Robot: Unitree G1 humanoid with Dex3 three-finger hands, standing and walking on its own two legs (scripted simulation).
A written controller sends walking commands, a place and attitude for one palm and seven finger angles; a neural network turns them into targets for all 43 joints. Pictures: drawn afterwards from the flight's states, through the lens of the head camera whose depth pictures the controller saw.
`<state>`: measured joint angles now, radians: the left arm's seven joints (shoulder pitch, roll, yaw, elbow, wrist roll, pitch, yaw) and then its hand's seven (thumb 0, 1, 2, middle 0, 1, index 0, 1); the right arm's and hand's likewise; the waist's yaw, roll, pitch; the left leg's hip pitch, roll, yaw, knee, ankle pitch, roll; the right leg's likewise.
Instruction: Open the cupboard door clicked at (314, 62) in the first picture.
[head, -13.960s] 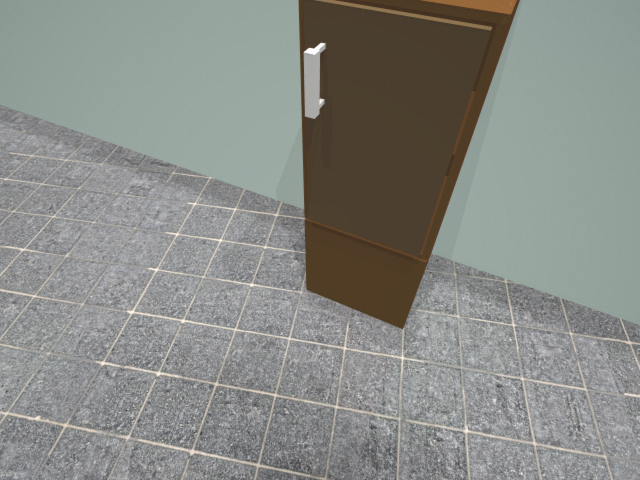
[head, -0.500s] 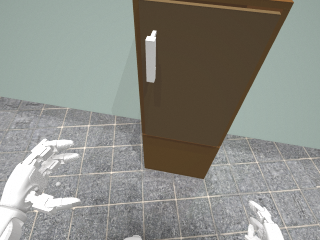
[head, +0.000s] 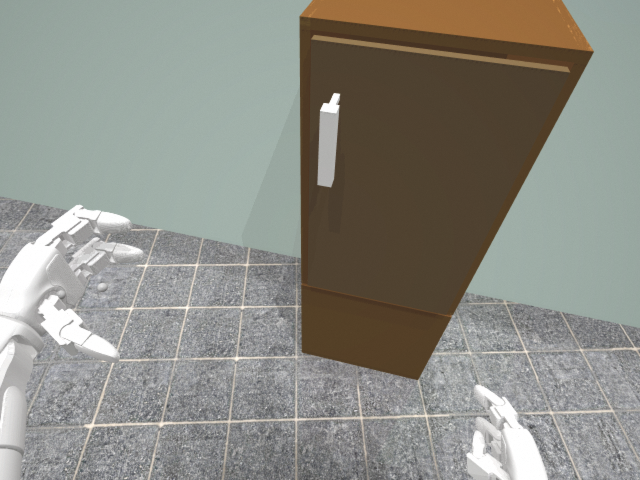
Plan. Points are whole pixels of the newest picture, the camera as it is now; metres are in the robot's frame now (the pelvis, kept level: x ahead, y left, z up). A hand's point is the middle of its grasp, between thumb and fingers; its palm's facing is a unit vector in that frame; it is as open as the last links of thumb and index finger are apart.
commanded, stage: raise the hand with hooked fingers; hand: left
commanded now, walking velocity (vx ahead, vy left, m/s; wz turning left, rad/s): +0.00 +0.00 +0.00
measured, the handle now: (330, 140) +0.59 +0.04 +0.13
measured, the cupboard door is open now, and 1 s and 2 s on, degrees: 0 0 0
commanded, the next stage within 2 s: move the hooked fingers beside the handle in 0.58 s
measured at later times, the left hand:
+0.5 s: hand (118, 263) +0.30 +0.26 +0.14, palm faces -0.08 -0.99 -0.06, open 14.0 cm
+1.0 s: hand (162, 240) +0.34 +0.22 +0.14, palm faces -0.12 -0.99 -0.02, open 14.0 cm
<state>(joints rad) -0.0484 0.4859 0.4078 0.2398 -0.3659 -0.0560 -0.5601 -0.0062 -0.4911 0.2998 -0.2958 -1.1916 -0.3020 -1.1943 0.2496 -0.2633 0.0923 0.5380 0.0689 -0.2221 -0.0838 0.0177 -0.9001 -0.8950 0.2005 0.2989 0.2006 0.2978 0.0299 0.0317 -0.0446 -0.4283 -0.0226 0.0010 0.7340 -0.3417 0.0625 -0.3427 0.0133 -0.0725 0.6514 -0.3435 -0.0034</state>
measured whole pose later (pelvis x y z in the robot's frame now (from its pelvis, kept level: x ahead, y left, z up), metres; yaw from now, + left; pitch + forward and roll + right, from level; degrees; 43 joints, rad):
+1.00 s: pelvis +0.00 -0.03 +0.01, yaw +0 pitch +3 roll -1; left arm -0.31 0.48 0.36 0.52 -0.33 -0.07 -0.56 -0.01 -0.50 0.29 -0.30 -1.20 -0.30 -1.20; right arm 0.26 -0.29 0.07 0.58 0.08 -0.17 -0.11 0.02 -0.90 -0.90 0.20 0.30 0.20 0.30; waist 0.01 0.03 -0.04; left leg -0.41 -0.01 -0.01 0.67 -0.31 0.03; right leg -0.34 0.03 -0.08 0.62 -0.33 -0.04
